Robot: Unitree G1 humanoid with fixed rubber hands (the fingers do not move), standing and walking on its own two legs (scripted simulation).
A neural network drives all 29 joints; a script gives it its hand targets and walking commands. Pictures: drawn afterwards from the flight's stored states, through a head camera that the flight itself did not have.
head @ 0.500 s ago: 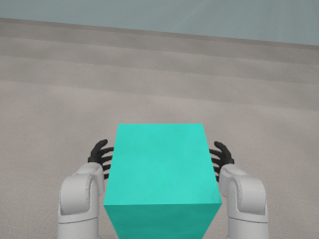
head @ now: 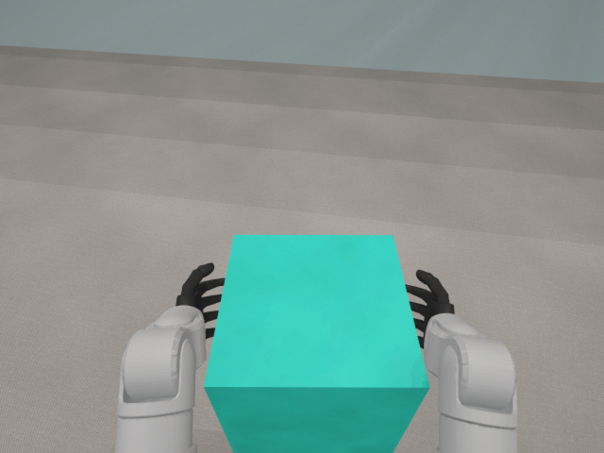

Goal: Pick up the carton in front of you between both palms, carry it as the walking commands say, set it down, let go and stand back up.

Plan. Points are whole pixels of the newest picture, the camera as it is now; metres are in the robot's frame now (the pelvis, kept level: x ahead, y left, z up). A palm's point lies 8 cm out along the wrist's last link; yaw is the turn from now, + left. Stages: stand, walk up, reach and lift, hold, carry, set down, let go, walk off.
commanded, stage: carry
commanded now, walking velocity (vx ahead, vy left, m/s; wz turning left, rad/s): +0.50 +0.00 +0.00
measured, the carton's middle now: (312, 351) +0.26 +0.00 +0.00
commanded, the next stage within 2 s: none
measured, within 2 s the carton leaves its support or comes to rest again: neither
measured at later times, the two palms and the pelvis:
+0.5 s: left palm (216, 162) +0.59 +0.17 +0.07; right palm (380, 167) +0.57 -0.12 +0.08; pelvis +0.32 +0.04 +0.00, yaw -4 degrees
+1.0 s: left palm (250, 91) +0.84 +0.14 +0.09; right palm (381, 97) +0.84 -0.16 +0.08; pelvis +0.57 +0.00 +0.00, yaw -1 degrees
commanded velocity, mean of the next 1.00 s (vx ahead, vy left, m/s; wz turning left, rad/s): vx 0.26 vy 0.00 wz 0.00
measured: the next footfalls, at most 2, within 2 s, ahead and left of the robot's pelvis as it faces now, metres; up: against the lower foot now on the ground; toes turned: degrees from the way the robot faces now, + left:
left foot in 0.36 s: +0.41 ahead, +0.12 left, +0.00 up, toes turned +10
right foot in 0.80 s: +0.67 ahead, -0.08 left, +0.00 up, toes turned +9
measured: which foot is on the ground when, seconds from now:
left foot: up 0.00-0.34, down 0.36-0.82, up 0.84-0.98, down 1.00-1.00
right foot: down 0.00-0.38, up 0.40-0.78, down 0.80-1.00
